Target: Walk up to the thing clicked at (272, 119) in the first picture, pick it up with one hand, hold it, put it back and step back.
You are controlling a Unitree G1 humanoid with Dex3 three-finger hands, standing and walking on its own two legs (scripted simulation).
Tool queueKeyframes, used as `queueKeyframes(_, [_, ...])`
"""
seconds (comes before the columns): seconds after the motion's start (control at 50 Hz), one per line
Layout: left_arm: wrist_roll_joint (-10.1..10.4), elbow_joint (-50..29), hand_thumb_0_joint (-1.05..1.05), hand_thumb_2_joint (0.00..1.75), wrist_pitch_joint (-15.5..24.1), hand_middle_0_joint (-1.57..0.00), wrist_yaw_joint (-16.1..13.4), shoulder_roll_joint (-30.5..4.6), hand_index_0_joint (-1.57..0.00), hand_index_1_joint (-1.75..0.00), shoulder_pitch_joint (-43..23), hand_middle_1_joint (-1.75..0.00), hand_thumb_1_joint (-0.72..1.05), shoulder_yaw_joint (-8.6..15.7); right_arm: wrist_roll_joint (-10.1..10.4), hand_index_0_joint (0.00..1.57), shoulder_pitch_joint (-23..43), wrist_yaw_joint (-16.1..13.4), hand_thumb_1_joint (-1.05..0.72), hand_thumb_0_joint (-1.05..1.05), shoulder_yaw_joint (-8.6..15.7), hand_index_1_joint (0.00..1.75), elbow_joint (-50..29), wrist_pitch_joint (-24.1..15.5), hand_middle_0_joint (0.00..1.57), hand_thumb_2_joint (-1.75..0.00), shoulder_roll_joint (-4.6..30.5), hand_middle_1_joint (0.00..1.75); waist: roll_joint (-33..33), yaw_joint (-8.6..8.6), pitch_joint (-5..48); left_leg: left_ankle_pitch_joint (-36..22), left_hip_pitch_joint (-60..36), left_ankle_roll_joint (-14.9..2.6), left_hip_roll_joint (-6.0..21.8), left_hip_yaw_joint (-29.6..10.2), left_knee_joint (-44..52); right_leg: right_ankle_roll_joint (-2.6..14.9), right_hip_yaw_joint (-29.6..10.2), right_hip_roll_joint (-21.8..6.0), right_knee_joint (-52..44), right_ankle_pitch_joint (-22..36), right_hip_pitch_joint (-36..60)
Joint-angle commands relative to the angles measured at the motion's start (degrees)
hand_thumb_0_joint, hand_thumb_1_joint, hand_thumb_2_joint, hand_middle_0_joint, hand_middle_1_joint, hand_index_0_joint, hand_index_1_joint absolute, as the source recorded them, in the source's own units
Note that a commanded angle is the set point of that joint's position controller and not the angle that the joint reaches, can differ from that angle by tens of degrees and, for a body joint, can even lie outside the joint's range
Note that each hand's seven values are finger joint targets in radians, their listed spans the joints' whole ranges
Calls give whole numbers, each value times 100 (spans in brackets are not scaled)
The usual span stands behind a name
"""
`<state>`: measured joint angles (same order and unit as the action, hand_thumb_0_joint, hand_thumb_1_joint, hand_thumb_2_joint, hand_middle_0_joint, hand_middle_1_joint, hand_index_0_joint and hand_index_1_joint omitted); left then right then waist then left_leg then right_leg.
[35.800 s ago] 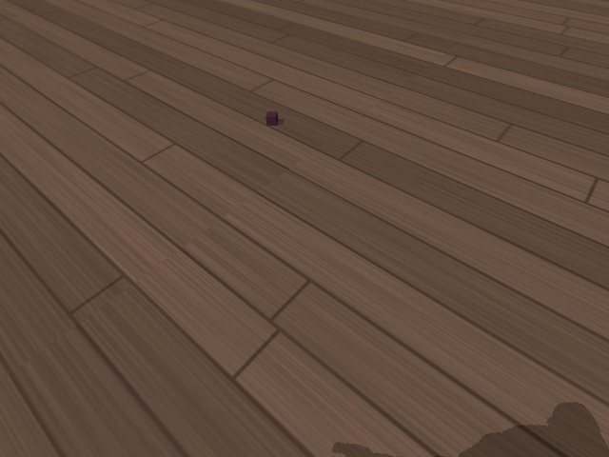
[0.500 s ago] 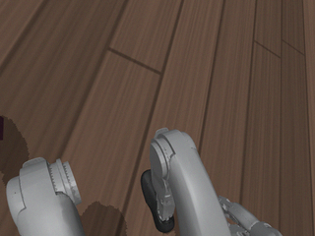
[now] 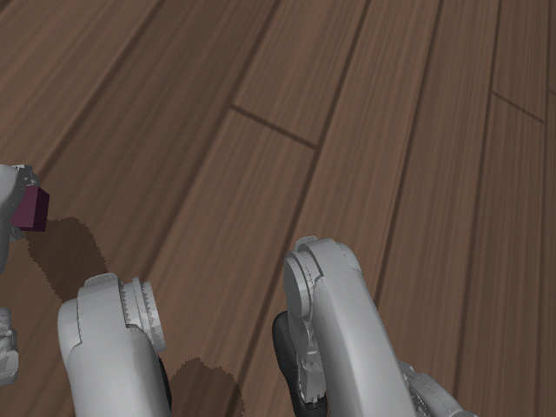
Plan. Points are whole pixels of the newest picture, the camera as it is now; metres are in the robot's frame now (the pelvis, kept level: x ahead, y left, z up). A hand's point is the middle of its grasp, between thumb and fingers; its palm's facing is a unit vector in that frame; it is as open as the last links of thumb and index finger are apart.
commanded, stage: settle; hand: left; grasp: from above
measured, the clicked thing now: (18, 208) +0.43 +0.33 -0.21
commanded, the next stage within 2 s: lift in 0.38 s
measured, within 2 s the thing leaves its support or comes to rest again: neither
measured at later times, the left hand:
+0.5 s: hand out of the picture +0.40 +0.34 -0.11, palm faces -0.44 -0.05 -0.90, open 8.6 cm
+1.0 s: hand out of the picture +0.36 +0.34 +0.01, palm faces -0.46 -0.08 -0.89, open 8.6 cm
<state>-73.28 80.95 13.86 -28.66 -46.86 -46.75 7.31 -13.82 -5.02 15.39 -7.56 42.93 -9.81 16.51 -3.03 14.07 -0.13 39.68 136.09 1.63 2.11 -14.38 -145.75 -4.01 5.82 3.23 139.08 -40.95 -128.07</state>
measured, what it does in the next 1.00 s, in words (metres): rises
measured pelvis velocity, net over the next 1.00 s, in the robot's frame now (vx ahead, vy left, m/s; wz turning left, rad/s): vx -0.02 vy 0.00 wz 0.11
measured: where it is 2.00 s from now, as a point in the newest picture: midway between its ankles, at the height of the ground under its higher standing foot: (234, 409)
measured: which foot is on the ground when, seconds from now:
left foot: down 0.00-1.00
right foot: down 0.00-1.00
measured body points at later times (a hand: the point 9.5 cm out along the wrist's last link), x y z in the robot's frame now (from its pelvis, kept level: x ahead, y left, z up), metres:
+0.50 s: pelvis -0.02 -0.01 +0.03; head +0.19 +0.08 +0.42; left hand +0.42 +0.34 -0.06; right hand +0.08 -0.28 -0.07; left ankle +0.07 +0.14 -0.26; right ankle +0.10 -0.13 -0.26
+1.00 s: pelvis -0.02 +0.00 +0.11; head +0.16 +0.07 +0.52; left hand +0.38 +0.34 +0.06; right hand +0.11 -0.26 +0.00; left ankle +0.07 +0.14 -0.26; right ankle +0.10 -0.13 -0.26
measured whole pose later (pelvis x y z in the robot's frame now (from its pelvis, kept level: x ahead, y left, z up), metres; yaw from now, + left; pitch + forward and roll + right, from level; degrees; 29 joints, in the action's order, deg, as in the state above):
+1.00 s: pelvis -0.02 +0.00 +0.11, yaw +6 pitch +32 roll -7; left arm -63.5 52.2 13.6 -4.5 -38.8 -35.8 1.3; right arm -2.6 -9.8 5.6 1.0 38.4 1.5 15.2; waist 1.7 6.8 8.6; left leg 35.1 120.2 0.3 2.6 -7.1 -122.8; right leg -3.1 2.2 0.4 119.7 -37.6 -114.2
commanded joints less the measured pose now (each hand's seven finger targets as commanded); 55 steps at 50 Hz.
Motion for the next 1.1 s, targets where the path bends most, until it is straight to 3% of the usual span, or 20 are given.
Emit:
queueKeyframes(0.0, [233,-1087,0,54,-106,-114,262,-1170,-114,-38,-1633,-38,76,-97,262,20,-958,-144,-91,0,712,30,-134,131,20,-90,1642,30,2396,-66,3790,-1098,-3131,-209,-61,889,1783,552,576,116,-1513,1547,1560])
queueKeyframes(0.08, [371,-1272,0,54,-49,-117,680,-946,-117,-38,-1708,-38,78,-257,439,20,-1062,-225,-91,0,782,30,-174,313,20,-90,1572,30,2065,-76,3677,-901,-3015,-248,-103,916,1931,544,513,61,-1702,1353,1619])
queueKeyframes(0.1, [344,-1331,0,56,-16,-118,760,-1136,-118,-39,-1715,-38,79,-135,473,20,-1037,-257,-91,0,823,30,-298,342,20,-90,1613,30,1956,-63,3768,-924,-3092,-257,-92,897,1954,544,505,54,-1731,1381,1676])
queueKeyframes(0.14, [367,-1549,0,58,64,-120,905,-1086,-119,-39,-1863,-38,80,-214,518,20,-1107,-307,-92,0,808,30,-253,455,20,-91,1510,30,1890,-95,3823,-881,-2975,-289,-106,978,1922,540,393,63,-1866,1304,1859])
queueKeyframes(0.18, [395,-1580,0,59,147,-121,954,-1185,-121,-41,-1829,-41,81,-122,562,20,-1105,-361,-91,0,787,30,-284,540,20,-90,1454,30,1783,-179,3819,-843,-2931,-297,-115,1006,1961,547,337,57,-1926,1198,1921])
queueKeyframes(0.34, [254,-1783,0,60,427,-124,973,-1380,-123,-41,-2068,-40,87,15,565,20,-1149,-597,-91,0,803,30,-367,711,20,-90,1482,30,1810,-200,3811,-683,-3142,-274,-146,1046,2128,592,346,8,-2112,894,1775])
queueKeyframes(0.42, [211,-1799,0,60,397,-125,935,-1366,-125,-41,-2075,-41,91,-19,593,20,-1207,-681,-91,0,841,30,-339,762,20,-90,1419,30,2022,-291,4038,-723,-3344,-264,-148,1097,2292,587,310,-8,-2141,993,1813])
queueKeyframes(0.44, [213,-1775,0,52,377,-129,944,-1331,-131,-41,-2091,-43,92,-76,605,20,-1200,-706,-94,0,855,30,-334,761,20,-91,1423,30,1988,-268,3979,-671,-3374,-262,-150,1088,2334,596,326,-15,-2153,949,1737])
queueKeyframes(0.48, [212,-1803,0,52,342,-126,984,-1318,-126,-41,-2046,-41,87,-33,630,20,-1212,-734,-94,0,917,30,-332,778,20,-91,1448,30,2149,-321,4039,-601,-3539,-239,-156,1040,2487,613,377,-47,-2094,938,1616])
queueKeyframes(0.5, [237,-1838,0,56,300,-118,1017,-1249,-118,-37,-2077,-37,79,-126,649,20,-1249,-755,-90,0,931,30,-345,781,20,-90,1426,30,2137,-306,4023,-569,-3591,-249,-150,1050,2545,613,358,-47,-2176,917,1644])
queueKeyframes(0.54, [256,-1982,0,53,220,-122,1078,-1240,-123,-39,-2017,-40,84,-86,692,20,-1330,-774,-92,0,983,30,-328,803,20,-91,1407,30,2165,-370,4248,-750,-3746,-252,-155,1101,2614,602,318,-67,-2241,1114,1827])
queueKeyframes(0.56, [325,-2119,0,54,184,-121,1107,-1347,-123,-41,-2004,-42,85,23,710,20,-1316,-778,-92,0,1016,30,-348,813,20,-91,1421,30,2193,-434,4406,-766,-3795,-259,-167,1112,2658,605,299,-80,-2253,1106,1854])
queueKeyframes(0.6, [483,-2235,0,54,55,-120,1237,-1233,-121,-41,-1849,-43,84,1,770,20,-1371,-792,-92,0,1104,30,-354,831,20,-91,1400,30,2180,-506,4503,-825,-3991,-256,-160,1108,2811,603,263,-112,-2328,1183,1923])
queueKeyframes(0.62, [523,-2324,0,55,4,-120,1321,-1161,-121,-41,-1888,-42,83,-61,792,20,-1398,-806,-92,0,1118,30,-378,848,20,-91,1371,30,2134,-435,4496,-808,-3979,-278,-158,1123,2831,597,241,-110,-2424,1175,1964])
queueKeyframes(0.66, [630,-2396,0,54,-69,-117,1521,-1054,-118,-41,-1708,-41,80,-133,862,20,-1391,-842,-92,0,1169,30,-386,884,20,-91,1326,30,1988,-467,4405,-659,-3949,-293,-157,1104,2975,602,203,-114,-2537,1045,2002])
queueKeyframes(0.72, [753,-2889,0,55,-80,-117,1779,-1127,-118,-41,-1496,-42,80,-48,932,20,-1417,-886,-92,0,1230,30,-449,947,20,-91,1286,30,1871,-593,4536,-714,-4009,-321,-179,1171,3098,589,119,-119,-2752,1042,2319])
queueKeyframes(0.76, [843,-3113,0,55,-49,-117,1940,-941,-118,-41,-1312,-42,79,-187,977,20,-1401,-903,-92,0,1239,30,-509,979,20,-91,1220,30,1719,-576,4547,-789,-4063,-333,-174,1196,3173,582,78,-101,-2916,1096,2520])
queueKeyframes(0.8, [938,-3389,0,55,-15,-116,2018,-1094,-117,-41,-1143,-42,78,-7,1033,20,-1394,-955,-92,0,1263,30,-566,1011,20,-91,1209,30,1641,-692,4517,-704,-4160,-334,-169,1148,3376,578,59,-117,-3023,1009,2626])
queueKeyframes(0.92, [1130,-3983,0,55,3,-115,2205,-739,-116,-41,-742,-41,76,-182,1137,20,-1219,-1080,-92,0,1323,30,-787,1048,20,-91,1123,30,1638,-736,4345,-244,-4622,-315,-99,1017,4049,575,24,-109,-3479,680,2746])
queueKeyframes(1.08, [1337,-4959,0,53,-198,-115,2411,-637,-116,-41,-43,-41,78,-118,1302,20,-1058,-1310,-91,0,1388,30,-910,1109,20,-91,1049,30,1685,-915,4394,-405,-5584,-275,-71,928,4995,540,-36,-150,-4119,900,3564])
